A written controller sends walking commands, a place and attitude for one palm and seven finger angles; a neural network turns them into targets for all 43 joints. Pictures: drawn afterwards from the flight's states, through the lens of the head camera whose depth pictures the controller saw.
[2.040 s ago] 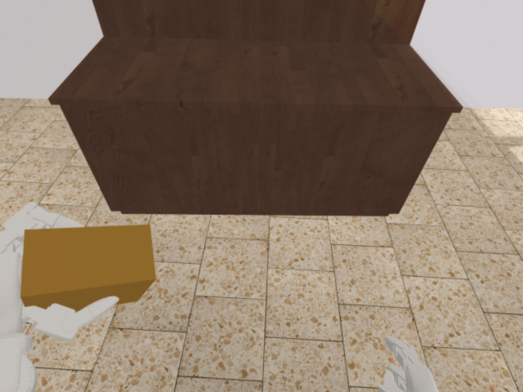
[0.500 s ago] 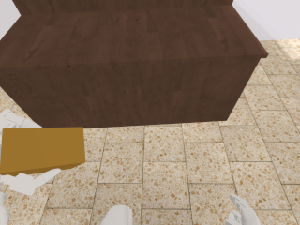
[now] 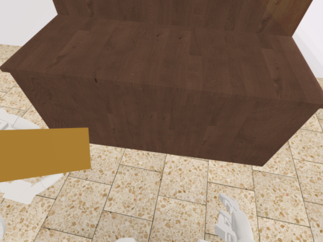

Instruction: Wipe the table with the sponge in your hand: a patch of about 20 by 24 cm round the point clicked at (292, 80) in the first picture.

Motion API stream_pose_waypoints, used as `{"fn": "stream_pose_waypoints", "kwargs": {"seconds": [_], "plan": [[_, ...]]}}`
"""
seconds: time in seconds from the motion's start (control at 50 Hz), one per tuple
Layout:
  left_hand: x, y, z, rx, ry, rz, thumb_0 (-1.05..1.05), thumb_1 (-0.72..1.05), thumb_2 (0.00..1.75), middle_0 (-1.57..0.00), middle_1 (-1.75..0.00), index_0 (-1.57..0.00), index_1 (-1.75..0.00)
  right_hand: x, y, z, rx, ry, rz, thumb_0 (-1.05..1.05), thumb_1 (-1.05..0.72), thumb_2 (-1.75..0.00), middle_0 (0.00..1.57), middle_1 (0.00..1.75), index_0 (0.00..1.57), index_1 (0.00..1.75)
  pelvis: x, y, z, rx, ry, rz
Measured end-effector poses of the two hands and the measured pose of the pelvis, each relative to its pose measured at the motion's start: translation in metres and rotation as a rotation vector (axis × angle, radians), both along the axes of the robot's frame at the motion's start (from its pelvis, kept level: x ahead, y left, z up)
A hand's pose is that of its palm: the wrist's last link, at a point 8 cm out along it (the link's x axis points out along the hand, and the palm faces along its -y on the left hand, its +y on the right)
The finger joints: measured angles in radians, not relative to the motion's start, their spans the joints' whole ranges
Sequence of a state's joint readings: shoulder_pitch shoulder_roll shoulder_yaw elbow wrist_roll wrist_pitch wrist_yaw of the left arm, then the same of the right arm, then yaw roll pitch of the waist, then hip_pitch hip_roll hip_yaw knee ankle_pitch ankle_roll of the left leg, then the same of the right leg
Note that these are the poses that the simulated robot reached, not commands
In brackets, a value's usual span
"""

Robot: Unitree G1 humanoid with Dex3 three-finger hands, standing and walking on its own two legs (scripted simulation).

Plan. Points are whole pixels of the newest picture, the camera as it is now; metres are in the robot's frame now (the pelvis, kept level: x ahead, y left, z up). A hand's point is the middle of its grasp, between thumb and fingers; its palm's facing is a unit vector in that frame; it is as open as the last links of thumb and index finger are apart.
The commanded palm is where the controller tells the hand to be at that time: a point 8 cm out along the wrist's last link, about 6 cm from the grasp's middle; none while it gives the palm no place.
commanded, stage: turn to face it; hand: left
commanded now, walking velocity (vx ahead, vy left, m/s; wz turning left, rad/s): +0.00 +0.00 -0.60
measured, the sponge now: (56, 153) +0.22 +0.21 +0.18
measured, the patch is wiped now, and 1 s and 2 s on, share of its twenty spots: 0.00 0.00 0.00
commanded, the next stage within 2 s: take the last steps up to it in 0.70 s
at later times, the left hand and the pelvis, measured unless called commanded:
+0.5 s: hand (104, 120) +0.30 +0.15 +0.18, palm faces +0.16 -0.89 -0.43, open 10.5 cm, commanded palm +0.25 +0.19 +0.19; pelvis +0.02 -0.03 +0.00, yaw -16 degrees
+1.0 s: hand (153, 150) +0.24 +0.05 +0.18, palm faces +0.00 -0.88 -0.48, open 10.5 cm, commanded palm +0.21 +0.12 +0.19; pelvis -0.05 -0.07 +0.01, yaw -24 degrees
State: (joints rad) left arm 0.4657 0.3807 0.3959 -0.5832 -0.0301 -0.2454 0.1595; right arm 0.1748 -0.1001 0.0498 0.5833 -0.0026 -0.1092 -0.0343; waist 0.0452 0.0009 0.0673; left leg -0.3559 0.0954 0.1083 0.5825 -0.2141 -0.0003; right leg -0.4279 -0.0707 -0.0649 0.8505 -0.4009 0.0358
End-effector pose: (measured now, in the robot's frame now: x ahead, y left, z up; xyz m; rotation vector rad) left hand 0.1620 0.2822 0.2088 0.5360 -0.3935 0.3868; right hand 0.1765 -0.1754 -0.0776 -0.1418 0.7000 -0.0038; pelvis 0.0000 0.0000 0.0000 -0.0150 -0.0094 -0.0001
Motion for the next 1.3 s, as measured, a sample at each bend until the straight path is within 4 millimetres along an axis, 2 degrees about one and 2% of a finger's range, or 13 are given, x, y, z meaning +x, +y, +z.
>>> {"fn": "stream_pose_waypoints", "kwargs": {"seconds": [0.08, 0.16, 0.22, 0.3, 0.4, 0.54, 0.7, 0.76, 0.84, 1.0, 1.08, 1.16, 1.3], "plan": [[0.012, -0.016, -0.007, -0.010, 0.022, 0.054, -0.01, -0.52, 0.98, -0.69, -1.33, -0.71, -1.33, 0.010, -0.016, -0.012, 0.030, -0.008, 0.018, 0.01, -0.90, -0.90, 0.20, 0.30, 0.21, 0.30, 0.012, -0.020, -0.005, 0.009, -0.008, -0.031], [0.044, -0.040, -0.025, -0.090, 0.065, 0.037, -0.01, -0.52, 0.98, -0.69, -1.33, -0.71, -1.33, 0.013, -0.053, -0.021, -0.002, 0.009, -0.024, 0.01, -0.90, -0.90, 0.20, 0.30, 0.21, 0.30, 0.017, -0.032, -0.008, 0.016, -0.009, -0.061], [0.067, -0.061, -0.030, -0.122, 0.109, -0.042, -0.01, -0.52, 0.98, -0.69, -1.33, -0.71, -1.33, 0.006, -0.086, -0.012, -0.051, 0.028, -0.105, 0.01, -0.90, -0.90, 0.20, 0.30, 0.21, 0.30, 0.020, -0.036, -0.002, 0.038, 0.000, -0.099], [0.087, -0.085, -0.021, -0.068, 0.116, -0.188, -0.01, -0.52, 0.98, -0.69, -1.33, -0.71, -1.33, -0.013, -0.124, 0.009, -0.121, 0.029, -0.230, 0.01, -0.91, -0.90, 0.20, 0.30, 0.21, 0.30, 0.022, -0.038, 0.005, 0.044, 0.019, -0.151], [0.098, -0.088, -0.010, 0.003, 0.059, -0.302, -0.01, -0.52, 0.98, -0.69, -1.33, -0.71, -1.33, -0.043, -0.151, 0.025, -0.203, 0.039, -0.347, 0.01, -0.91, -0.90, 0.20, 0.30, 0.20, 0.29, 0.025, -0.033, 0.001, 0.015, 0.034, -0.214], [0.111, -0.086, -0.019, -0.034, 0.090, -0.306, -0.01, -0.52, 0.98, -0.69, -1.34, -0.71, -1.34, -0.085, -0.140, 0.023, -0.169, 0.080, -0.423, 0.01, -0.91, -0.90, 0.19, 0.30, 0.20, 0.29, 0.021, -0.032, 0.007, -0.005, 0.015, -0.302], [0.107, -0.147, -0.020, 0.005, 0.126, -0.415, -0.01, -0.52, 0.99, -0.69, -1.34, -0.71, -1.34, -0.123, -0.121, -0.008, -0.013, 0.087, -0.437, 0.01, -0.90, -0.90, 0.20, 0.30, 0.21, 0.30, -0.002, -0.055, 0.000, -0.007, 0.005, -0.377], [0.100, -0.171, -0.016, 0.050, 0.118, -0.447, -0.01, -0.53, 0.99, -0.69, -1.34, -0.71, -1.34, -0.139, -0.128, -0.023, 0.031, 0.103, -0.454, 0.01, -0.90, -0.90, 0.20, 0.30, 0.21, 0.30, -0.015, -0.065, -0.004, -0.015, -0.001, -0.385], [0.087, -0.186, -0.011, 0.068, 0.148, -0.467, -0.01, -0.53, 0.99, -0.69, -1.34, -0.71, -1.34, -0.164, -0.146, -0.025, 0.028, 0.140, -0.508, 0.01, -0.90, -0.90, 0.20, 0.30, 0.21, 0.30, -0.030, -0.070, 0.001, 0.028, 0.002, -0.420], [0.059, -0.181, -0.008, 0.038, 0.140, -0.456, -0.01, -0.53, 0.99, -0.69, -1.34, -0.71, -1.34, -0.207, -0.181, -0.003, -0.101, 0.156, -0.572, 0.01, -0.91, -0.90, 0.20, 0.30, 0.21, 0.29, -0.049, -0.074, 0.009, 0.050, 0.013, -0.416], [0.048, -0.168, -0.012, -0.020, 0.088, -0.432, -0.01, -0.53, 0.99, -0.69, -1.34, -0.71, -1.34, -0.215, -0.190, 0.007, -0.177, 0.138, -0.572, 0.01, -0.91, -0.90, 0.20, 0.30, 0.20, 0.29, -0.052, -0.070, 0.006, 0.038, 0.008, -0.402], [0.044, -0.158, -0.017, -0.047, 0.066, -0.395, -0.01, -0.53, 0.99, -0.69, -1.34, -0.71, -1.34, -0.213, -0.187, 0.011, -0.183, 0.088, -0.576, 0.01, -0.91, -0.90, 0.19, 0.30, 0.20, 0.29, -0.056, -0.069, 0.005, 0.027, -0.017, -0.392], [0.039, -0.169, -0.019, -0.011, 0.097, -0.344, -0.01, -0.53, 0.99, -0.69, -1.34, -0.71, -1.34, -0.193, -0.172, -0.009, -0.070, 0.042, -0.513, 0.01, -0.91, -0.90, 0.20, 0.30, 0.20, 0.29, -0.057, -0.086, 0.000, 0.019, -0.022, -0.384]]}}
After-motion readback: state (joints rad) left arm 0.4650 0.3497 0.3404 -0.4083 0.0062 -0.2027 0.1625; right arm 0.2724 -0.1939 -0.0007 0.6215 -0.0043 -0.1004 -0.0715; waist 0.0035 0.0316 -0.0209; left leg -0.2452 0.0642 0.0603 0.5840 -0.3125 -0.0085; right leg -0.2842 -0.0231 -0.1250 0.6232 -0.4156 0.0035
